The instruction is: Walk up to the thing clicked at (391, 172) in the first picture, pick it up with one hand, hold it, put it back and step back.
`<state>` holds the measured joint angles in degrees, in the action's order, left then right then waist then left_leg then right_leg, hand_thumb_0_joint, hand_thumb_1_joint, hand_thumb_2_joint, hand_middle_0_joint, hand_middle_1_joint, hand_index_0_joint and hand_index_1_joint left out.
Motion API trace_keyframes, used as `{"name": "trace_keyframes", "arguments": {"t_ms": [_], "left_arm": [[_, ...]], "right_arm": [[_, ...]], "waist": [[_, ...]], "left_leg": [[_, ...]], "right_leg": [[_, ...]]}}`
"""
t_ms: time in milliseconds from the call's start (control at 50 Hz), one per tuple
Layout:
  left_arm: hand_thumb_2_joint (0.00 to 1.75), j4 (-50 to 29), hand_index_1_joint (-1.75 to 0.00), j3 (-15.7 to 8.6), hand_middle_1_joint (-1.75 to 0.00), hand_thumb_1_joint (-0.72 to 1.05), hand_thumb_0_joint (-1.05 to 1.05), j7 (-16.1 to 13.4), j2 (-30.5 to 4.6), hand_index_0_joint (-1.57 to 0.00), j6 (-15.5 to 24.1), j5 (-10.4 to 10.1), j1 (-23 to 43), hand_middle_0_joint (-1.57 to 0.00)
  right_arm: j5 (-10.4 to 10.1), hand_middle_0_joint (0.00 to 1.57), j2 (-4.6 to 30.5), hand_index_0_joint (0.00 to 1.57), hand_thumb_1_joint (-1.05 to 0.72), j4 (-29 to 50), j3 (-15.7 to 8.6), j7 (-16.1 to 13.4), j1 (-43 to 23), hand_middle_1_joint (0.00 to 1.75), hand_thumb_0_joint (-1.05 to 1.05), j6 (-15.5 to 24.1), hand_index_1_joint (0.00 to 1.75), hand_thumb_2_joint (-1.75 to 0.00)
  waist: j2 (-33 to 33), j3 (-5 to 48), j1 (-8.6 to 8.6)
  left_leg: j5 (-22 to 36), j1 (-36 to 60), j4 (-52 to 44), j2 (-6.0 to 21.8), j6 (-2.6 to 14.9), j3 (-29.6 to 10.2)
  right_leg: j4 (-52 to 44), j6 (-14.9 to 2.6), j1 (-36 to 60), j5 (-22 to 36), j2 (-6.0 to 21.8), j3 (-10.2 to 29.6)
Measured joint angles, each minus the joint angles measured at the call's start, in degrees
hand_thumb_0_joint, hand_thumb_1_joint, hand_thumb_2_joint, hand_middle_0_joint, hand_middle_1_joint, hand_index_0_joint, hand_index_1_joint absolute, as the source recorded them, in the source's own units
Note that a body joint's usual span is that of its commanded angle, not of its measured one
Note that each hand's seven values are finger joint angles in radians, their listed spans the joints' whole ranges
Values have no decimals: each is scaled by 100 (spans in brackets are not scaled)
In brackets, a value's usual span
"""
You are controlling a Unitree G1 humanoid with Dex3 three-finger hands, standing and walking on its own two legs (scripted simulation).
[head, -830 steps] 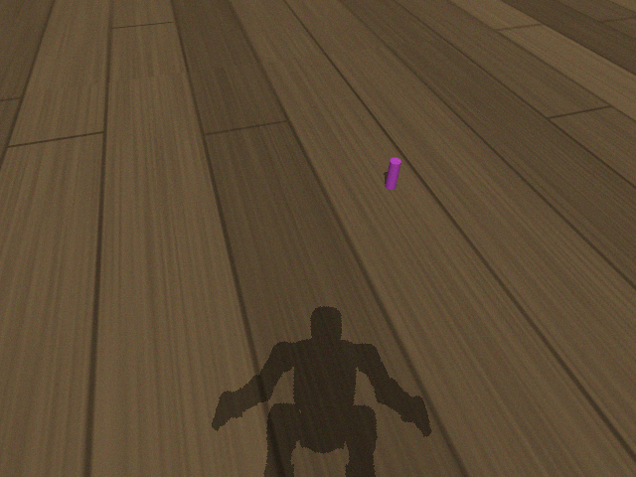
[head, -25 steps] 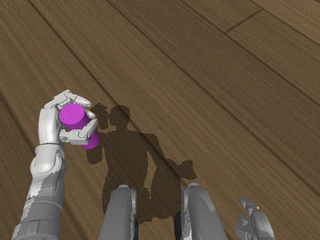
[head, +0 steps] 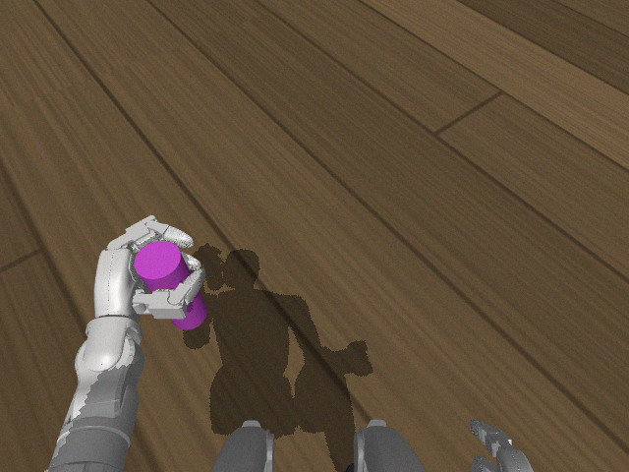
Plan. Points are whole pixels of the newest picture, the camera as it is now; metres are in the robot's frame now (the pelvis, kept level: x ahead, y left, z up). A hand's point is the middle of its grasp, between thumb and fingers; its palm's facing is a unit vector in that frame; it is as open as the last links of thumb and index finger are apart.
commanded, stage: lift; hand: left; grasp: from the side
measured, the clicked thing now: (175, 289) +0.35 +0.19 -0.01
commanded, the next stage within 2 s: hold in 0.62 s
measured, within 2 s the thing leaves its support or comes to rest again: neither
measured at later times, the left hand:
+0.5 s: hand (175, 251) +0.36 +0.17 +0.08, palm faces +0.08 -1.00 -0.02, open 7.1 cm
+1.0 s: hand (176, 241) +0.36 +0.16 +0.10, palm faces +0.08 -1.00 -0.01, open 7.1 cm
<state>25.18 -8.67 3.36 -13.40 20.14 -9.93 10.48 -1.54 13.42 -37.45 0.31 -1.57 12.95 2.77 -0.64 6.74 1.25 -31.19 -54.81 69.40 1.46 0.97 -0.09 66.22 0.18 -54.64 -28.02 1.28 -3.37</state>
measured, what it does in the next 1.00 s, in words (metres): rises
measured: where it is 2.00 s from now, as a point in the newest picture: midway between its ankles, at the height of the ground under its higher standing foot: outside the picture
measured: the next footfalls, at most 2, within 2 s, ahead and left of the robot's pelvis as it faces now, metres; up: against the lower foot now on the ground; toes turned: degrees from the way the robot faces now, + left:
none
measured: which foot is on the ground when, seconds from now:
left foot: down 0.00-1.00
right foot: down 0.00-1.00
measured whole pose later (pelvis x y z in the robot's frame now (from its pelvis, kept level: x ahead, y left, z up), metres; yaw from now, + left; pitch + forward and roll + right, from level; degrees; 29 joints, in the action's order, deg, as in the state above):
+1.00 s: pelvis +0.02 -0.01 +0.06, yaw +0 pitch +8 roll -1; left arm 25.9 -8.0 4.8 -11.6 20.2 -10.3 8.1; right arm -1.0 12.6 -37.9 0.0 -2.1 13.9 1.2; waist -0.4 2.4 1.0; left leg -25.6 -32.7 50.5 1.5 0.1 0.6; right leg 48.6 -0.3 -33.3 -23.0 0.6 -2.9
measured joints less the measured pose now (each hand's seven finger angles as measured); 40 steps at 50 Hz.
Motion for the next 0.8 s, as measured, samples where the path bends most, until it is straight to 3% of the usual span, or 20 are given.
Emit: {"name": "trace_keyframes", "arguments": {"t_ms": [340,800], "left_arm": [[115,150,-110,35,-112,-9,5,117,58,-92,-70,-20,-11,-89],[115,166,-110,35,-112,-9,5,215,113,-92,30,-51,-132,-89]], "right_arm": [[40,20,-100,20,-91,-13,17,-20,60,30,1,-56,30,-89],[60,20,-74,20,-91,-37,-23,-71,77,30,1,-115,30,-89]], "waist": [[19,-213,-20],[32,-394,-15]], "left_leg": [[309,1168,-1026,7,-44,24],[513,2001,-1722,10,-81,62]], "right_leg": [[-976,-27,1142,280,-38,8],[-1606,-50,1934,455,-63,39]]}}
